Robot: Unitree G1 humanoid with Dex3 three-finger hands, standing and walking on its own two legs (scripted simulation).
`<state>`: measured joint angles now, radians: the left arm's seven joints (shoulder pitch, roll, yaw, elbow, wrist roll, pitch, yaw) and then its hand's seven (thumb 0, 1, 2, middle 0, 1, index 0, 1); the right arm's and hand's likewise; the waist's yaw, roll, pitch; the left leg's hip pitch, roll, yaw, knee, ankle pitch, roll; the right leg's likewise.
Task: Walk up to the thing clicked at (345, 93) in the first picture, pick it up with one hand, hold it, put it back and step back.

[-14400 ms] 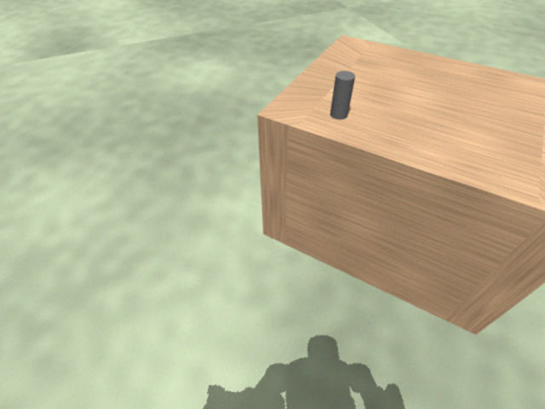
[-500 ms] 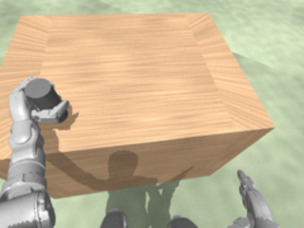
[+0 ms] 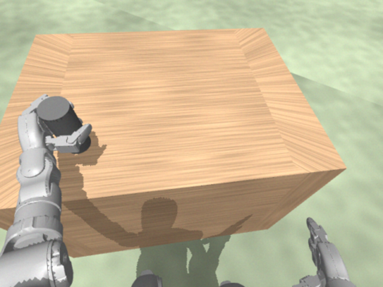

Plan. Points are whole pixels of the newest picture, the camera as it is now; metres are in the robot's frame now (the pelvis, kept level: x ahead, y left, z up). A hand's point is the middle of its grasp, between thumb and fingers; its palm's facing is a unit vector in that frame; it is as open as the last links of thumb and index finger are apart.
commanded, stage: lift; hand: left
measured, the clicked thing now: (67, 127) +0.44 +0.24 +0.07
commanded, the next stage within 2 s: hold in 1.14 s
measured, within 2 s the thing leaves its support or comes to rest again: neither
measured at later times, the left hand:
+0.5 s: hand (65, 122) +0.39 +0.21 +0.15, palm faces +0.27 -0.96 -0.01, open 8.4 cm
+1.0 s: hand (60, 127) +0.34 +0.18 +0.20, palm faces +0.27 -0.96 +0.00, open 8.4 cm
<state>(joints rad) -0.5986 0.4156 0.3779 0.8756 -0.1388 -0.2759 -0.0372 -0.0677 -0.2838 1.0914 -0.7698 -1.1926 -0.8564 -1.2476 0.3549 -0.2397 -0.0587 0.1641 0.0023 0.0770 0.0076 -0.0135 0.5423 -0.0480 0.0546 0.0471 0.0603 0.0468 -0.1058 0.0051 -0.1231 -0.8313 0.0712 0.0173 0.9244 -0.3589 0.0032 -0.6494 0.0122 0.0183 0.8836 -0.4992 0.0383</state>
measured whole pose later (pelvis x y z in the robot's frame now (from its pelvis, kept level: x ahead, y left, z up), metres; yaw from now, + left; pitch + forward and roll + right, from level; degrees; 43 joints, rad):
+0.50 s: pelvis +0.00 +0.00 +0.02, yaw +0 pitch +7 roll -1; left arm -0.41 0.27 0.27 0.43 -0.16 -0.02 0.05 -0.07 -0.29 1.10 -0.78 -1.18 -0.87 -1.23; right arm 0.34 -0.24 -0.10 0.31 0.04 0.03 -0.05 -0.01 0.55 -0.04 0.05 0.05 0.06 0.05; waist -0.03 0.03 -0.11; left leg -0.60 0.05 0.04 0.79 -0.31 0.00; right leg -0.44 -0.01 0.03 0.78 -0.46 0.04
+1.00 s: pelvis -0.02 -0.02 +0.03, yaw +2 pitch +0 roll +0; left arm -0.32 0.23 0.25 0.17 -0.18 0.23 0.07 -0.07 -0.29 1.10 -0.78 -1.19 -0.86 -1.24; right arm 0.29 -0.23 -0.09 0.47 0.04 -0.08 -0.09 -0.01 0.55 -0.04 0.05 0.05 0.06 0.05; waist -0.01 0.05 -0.06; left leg -0.42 0.04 0.03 0.64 -0.22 -0.01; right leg -0.28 -0.01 0.01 0.67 -0.40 0.02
